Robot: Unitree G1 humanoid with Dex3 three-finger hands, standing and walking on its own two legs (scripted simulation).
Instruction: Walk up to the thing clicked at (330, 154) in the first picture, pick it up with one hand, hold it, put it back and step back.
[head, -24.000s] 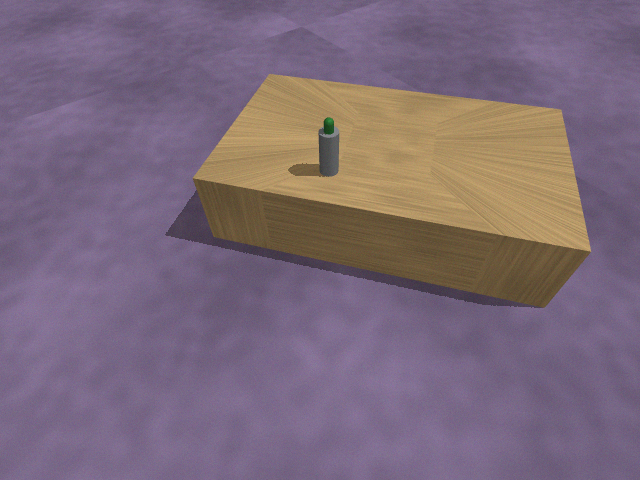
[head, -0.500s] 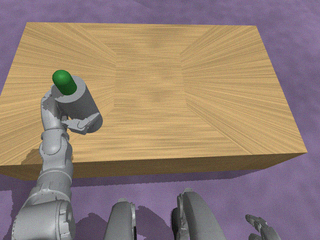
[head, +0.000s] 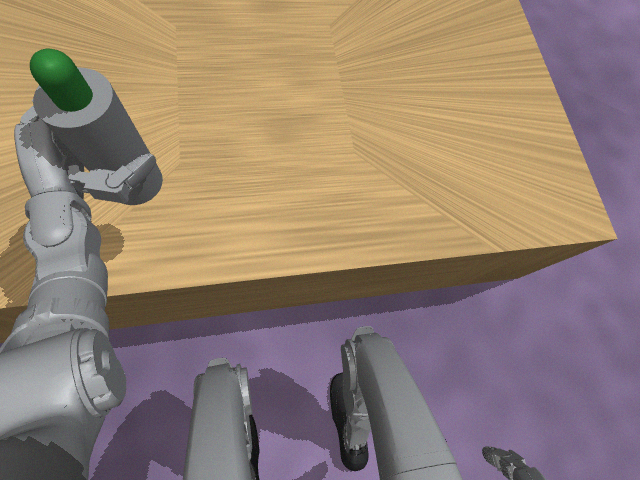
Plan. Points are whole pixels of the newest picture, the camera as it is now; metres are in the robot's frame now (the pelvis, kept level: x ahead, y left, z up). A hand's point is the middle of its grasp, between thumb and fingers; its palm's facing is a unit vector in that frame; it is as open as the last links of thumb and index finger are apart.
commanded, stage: crouch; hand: left
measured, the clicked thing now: (100, 133) +0.51 +0.19 +0.03
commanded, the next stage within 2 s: lower in 0.40 s
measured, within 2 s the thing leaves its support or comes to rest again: rests again in 1.46 s
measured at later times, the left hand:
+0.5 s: hand (120, 147) +0.54 +0.19 -0.03, palm faces +0.16 -0.99 -0.02, open 10.0 cm
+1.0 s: hand (136, 172) +0.55 +0.20 -0.11, palm faces +0.16 -0.99 -0.04, open 10.0 cm
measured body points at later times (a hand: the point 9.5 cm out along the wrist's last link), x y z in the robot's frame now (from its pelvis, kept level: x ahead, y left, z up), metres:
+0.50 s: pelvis -0.01 +0.00 -0.04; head +0.20 +0.03 +0.35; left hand +0.52 +0.25 -0.03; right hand +0.02 -0.27 -0.16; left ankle +0.04 +0.12 -0.53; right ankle +0.08 -0.12 -0.53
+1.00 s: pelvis -0.02 +0.00 -0.10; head +0.21 +0.04 +0.28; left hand +0.53 +0.25 -0.10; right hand +0.00 -0.27 -0.22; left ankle +0.04 +0.12 -0.53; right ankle +0.08 -0.12 -0.53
